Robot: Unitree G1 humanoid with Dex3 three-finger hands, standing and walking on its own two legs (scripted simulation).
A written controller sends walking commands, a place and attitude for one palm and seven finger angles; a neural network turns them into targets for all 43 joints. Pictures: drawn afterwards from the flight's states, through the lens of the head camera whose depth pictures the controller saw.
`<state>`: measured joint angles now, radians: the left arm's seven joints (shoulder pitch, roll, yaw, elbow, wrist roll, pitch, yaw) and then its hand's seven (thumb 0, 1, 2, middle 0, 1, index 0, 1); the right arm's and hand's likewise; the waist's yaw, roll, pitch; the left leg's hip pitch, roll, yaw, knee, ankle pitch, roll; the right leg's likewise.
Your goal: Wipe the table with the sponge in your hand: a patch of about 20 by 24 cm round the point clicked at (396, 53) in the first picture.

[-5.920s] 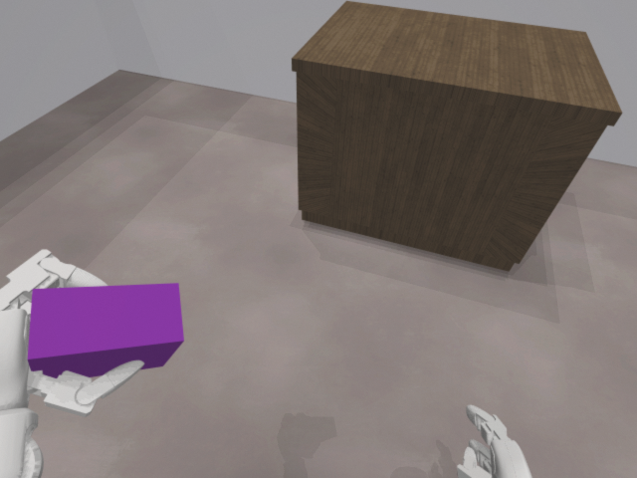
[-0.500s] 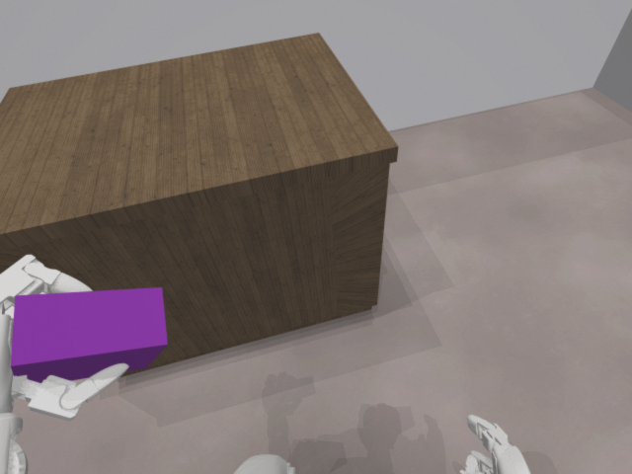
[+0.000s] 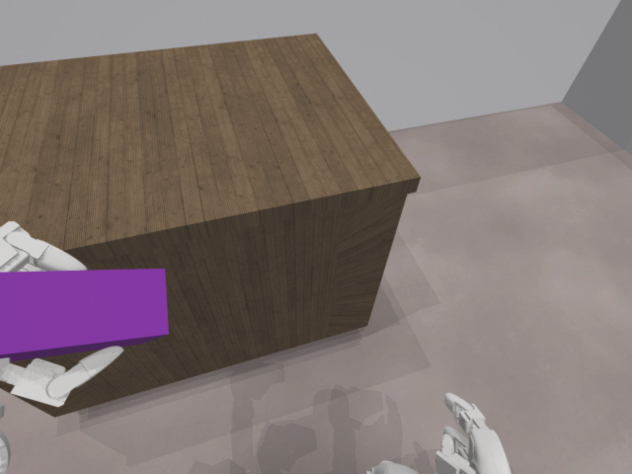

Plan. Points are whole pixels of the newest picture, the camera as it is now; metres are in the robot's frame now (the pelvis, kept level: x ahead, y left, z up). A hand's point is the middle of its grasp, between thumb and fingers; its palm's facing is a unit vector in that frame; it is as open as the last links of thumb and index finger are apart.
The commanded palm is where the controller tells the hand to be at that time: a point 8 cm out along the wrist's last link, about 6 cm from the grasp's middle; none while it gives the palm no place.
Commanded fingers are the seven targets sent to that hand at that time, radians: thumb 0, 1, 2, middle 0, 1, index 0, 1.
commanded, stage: take the last steps up to it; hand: left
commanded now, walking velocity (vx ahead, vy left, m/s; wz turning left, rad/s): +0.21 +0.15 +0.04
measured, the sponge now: (106, 313) +0.23 +0.21 +0.16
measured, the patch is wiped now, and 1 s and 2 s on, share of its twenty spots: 0.00 0.00 0.00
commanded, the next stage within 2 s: come to a stop and stand still in 0.44 s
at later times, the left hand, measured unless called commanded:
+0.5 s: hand (49, 259) +0.27 +0.27 +0.17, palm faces +0.36 -0.81 -0.47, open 10.1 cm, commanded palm +0.22 +0.33 +0.18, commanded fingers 0.00 0.10 1.30 -1.20 -1.60 -1.20 -1.60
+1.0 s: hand (4, 238) +0.28 +0.31 +0.19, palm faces +0.40 -0.72 -0.56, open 10.1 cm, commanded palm +0.21 +0.32 +0.18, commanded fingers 0.00 0.10 1.30 -1.20 -1.60 -1.20 -1.60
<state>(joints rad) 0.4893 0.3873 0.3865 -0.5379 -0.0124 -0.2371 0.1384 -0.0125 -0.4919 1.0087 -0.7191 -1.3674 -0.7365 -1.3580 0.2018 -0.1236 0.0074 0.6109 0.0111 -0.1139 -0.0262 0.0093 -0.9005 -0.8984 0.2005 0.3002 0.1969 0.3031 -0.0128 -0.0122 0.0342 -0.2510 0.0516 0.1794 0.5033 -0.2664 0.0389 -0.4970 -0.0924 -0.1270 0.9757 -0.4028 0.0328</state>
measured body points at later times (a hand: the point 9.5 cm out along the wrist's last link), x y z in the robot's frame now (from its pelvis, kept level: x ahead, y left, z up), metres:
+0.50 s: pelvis +0.07 +0.04 +0.00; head +0.11 +0.05 +0.44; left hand +0.25 +0.31 +0.20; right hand +0.24 -0.22 -0.08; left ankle +0.12 +0.19 -0.73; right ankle +0.08 -0.08 -0.74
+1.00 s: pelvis +0.04 +0.05 -0.01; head +0.08 +0.04 +0.44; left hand +0.26 +0.35 +0.22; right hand +0.23 -0.15 -0.10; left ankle +0.12 +0.18 -0.73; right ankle +0.06 -0.03 -0.74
